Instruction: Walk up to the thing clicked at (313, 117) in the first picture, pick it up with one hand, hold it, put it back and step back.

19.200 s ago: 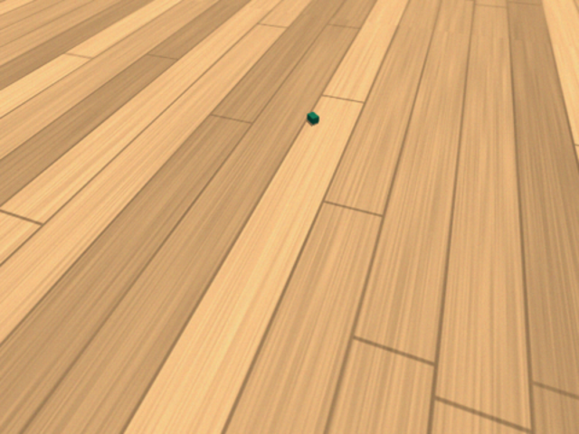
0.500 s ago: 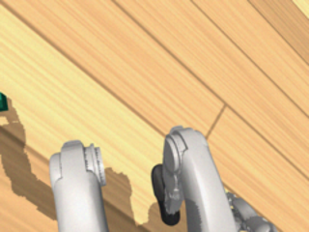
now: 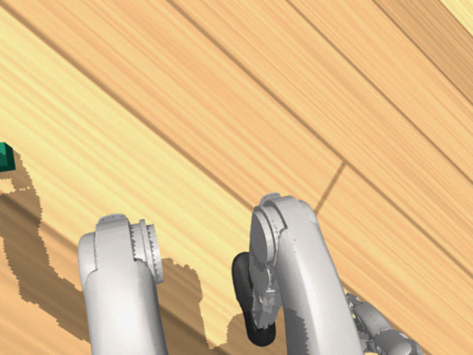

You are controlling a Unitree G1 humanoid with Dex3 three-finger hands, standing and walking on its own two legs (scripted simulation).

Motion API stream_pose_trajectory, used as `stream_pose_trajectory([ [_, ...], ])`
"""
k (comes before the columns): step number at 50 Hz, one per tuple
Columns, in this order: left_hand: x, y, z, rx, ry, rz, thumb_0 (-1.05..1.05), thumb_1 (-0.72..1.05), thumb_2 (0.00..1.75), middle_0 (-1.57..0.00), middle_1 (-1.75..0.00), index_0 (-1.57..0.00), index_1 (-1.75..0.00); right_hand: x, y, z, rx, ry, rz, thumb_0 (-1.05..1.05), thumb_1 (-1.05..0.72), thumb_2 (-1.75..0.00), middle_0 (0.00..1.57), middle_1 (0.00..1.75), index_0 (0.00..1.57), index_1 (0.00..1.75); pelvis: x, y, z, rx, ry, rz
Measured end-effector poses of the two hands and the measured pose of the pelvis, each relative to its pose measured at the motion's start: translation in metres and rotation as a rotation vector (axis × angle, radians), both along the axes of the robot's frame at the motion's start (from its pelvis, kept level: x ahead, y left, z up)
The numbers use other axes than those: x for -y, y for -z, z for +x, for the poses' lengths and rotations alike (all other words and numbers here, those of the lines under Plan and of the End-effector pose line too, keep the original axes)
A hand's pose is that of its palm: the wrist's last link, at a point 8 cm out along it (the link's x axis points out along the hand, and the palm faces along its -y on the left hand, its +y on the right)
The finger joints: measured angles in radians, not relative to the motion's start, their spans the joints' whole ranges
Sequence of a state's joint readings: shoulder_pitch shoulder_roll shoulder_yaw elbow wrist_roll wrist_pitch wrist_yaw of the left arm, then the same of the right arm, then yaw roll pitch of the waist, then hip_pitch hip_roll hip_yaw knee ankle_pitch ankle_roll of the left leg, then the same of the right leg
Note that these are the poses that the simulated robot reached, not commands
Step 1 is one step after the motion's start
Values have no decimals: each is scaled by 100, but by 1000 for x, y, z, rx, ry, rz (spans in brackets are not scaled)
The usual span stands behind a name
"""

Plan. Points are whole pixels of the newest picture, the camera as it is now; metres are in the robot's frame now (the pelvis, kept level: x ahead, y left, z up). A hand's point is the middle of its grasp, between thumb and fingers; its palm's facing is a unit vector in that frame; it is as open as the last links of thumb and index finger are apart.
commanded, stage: rise first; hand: left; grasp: from above
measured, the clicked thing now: out of the picture +0.44 +0.40 -0.29
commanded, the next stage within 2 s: none
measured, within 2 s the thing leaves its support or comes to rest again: neither
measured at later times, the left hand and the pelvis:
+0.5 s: hand out of the picture +0.38 +0.43 -0.16, palm faces -0.42 -0.15 -0.89, open 11.3 cm; pelvis +0.00 +0.00 +0.00, yaw +0 degrees
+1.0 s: hand out of the picture +0.39 +0.42 -0.15, palm faces -0.42 -0.15 -0.89, open 11.0 cm; pelvis +0.00 +0.00 +0.00, yaw +1 degrees
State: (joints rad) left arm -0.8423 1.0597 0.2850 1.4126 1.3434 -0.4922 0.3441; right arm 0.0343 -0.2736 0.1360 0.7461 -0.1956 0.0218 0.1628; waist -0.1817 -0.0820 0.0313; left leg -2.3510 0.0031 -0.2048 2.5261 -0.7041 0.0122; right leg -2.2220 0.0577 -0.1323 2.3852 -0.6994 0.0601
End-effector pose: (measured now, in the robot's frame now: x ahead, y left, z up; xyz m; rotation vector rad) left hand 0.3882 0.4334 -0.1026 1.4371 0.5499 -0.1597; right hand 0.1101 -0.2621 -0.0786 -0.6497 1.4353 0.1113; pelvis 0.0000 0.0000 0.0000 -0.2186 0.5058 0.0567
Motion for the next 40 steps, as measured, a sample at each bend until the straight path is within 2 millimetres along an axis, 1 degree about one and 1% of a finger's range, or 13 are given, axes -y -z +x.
stream_pose_trajectory([
  [6, -1, -1, 0, 9, -2, 1, 0, -11, 67, -46, -64, -45, -65, -1, -2, 0, 7, 6, -1, 0, -90, -90, 20, 30, 20, 30, -1, -1, -1, 2, -3, -4],
  [16, -1, -3, -7, -18, 1, 3, 0, -10, 66, -47, -63, -47, -64, -1, -2, 2, 8, 0, 9, 0, -90, -90, 20, 30, 20, 30, 0, -2, -2, 1, -7, 1],
  [31, 2, -6, 2, 15, 9, 4, 0, -7, 64, -50, -60, -50, -61, 1, -1, -1, 19, 5, 6, 0, -90, -90, 20, 30, 20, 30, 1, 1, -2, 7, -4, 2],
  [40, 2, -8, -1, -18, 4, 15, 0, -5, 62, -51, -59, -51, -60, 0, 1, -1, 11, 13, 21, 0, -90, -90, 20, 30, 20, 30, 1, -1, -1, -5, -6, 5],
])
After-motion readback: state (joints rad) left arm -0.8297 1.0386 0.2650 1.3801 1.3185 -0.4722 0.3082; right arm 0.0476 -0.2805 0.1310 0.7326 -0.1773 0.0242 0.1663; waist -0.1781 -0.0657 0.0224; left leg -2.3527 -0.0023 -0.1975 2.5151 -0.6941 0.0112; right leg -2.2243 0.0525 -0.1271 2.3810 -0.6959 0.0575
